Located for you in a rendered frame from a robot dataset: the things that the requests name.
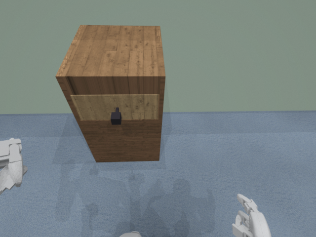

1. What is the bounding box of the right robot hand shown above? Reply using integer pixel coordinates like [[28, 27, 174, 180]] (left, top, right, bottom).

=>
[[232, 194, 272, 237]]

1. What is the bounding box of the cabinet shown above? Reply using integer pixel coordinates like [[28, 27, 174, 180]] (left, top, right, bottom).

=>
[[55, 25, 165, 162]]

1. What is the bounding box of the left robot hand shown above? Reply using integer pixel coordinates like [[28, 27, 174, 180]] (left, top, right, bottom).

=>
[[0, 138, 28, 195]]

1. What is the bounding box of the handle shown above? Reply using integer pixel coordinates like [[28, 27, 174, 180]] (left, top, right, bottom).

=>
[[111, 108, 121, 125]]

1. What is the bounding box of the drawer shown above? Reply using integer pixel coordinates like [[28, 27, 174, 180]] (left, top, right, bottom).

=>
[[70, 94, 158, 120]]

